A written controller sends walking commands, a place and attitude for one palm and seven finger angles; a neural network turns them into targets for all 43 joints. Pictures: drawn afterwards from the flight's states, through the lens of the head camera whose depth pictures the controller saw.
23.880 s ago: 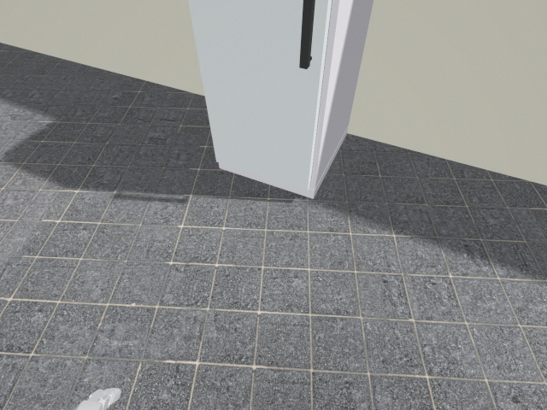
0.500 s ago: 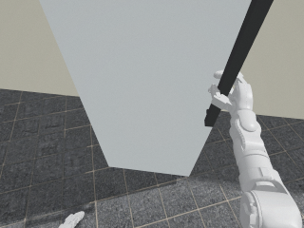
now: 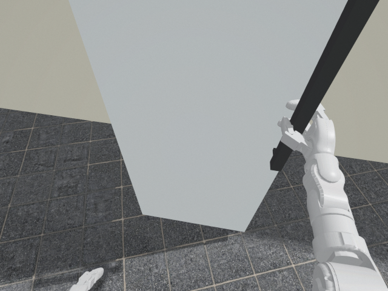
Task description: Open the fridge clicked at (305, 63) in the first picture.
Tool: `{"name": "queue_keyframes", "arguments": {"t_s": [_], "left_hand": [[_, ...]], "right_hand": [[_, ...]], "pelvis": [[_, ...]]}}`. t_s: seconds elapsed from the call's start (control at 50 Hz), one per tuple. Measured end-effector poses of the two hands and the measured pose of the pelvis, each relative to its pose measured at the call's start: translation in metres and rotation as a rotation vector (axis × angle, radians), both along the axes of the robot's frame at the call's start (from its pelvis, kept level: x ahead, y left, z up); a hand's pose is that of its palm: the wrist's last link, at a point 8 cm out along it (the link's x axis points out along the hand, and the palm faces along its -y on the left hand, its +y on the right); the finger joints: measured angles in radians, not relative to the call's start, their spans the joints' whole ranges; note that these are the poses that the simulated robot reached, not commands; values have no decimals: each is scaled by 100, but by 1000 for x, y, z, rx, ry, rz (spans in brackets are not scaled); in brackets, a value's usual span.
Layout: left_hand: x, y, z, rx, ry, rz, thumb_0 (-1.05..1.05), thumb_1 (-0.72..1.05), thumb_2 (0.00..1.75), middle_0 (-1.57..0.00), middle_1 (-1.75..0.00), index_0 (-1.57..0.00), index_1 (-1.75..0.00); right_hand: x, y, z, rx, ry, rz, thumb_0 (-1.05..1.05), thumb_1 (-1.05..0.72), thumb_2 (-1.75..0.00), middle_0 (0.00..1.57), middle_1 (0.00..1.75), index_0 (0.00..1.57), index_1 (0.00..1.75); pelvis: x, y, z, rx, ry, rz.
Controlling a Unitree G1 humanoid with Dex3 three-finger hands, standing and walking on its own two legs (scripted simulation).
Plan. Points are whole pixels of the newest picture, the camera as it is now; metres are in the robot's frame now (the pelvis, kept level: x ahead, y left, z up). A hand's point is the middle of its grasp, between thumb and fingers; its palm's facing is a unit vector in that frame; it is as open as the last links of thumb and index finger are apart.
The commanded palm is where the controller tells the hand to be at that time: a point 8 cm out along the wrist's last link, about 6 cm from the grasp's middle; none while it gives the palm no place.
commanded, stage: grip the handle and tug to test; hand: right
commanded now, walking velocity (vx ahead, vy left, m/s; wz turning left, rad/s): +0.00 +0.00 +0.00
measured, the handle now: (311, 86) +0.47 -0.16 +0.20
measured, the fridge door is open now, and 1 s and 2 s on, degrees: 0 11 32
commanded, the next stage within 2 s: pull the door a little, standing still in 0.12 s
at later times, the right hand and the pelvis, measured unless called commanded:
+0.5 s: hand (287, 133) +0.42 -0.13 +0.12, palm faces +0.05 +1.00 +0.01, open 6.0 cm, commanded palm +0.36 -0.18 +0.13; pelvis +0.04 +0.00 +0.01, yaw -1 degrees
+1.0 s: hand (286, 167) +0.33 -0.12 +0.12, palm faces +0.01 +0.99 -0.17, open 6.7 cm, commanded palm +0.30 -0.17 +0.12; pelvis +0.10 +0.00 +0.02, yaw +2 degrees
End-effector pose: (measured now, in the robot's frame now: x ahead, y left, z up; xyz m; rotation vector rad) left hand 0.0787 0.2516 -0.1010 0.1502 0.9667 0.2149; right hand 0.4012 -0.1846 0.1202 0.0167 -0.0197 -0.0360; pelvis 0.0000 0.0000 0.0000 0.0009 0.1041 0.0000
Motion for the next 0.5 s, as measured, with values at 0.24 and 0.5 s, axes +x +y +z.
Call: {"name": "queue_keyframes", "arguments": {"t_s": [0.24,0.5], "left_hand": [[50,-8,10,-16,-61,-25,1,91,90,-20,-30,-20,-30],[94,-22,14,-36,-92,-90,1,91,90,-20,-30,-20,-30]], "right_hand": [[-2,0,1,3,5,11,1,-69,-75,31,140,33,140],[-4,1,2,-8,31,-9,1,-69,-76,30,140,33,140]], "pelvis": [[25,-2,3,1,2,6],[41,-4,6,0,-1,-11]]}}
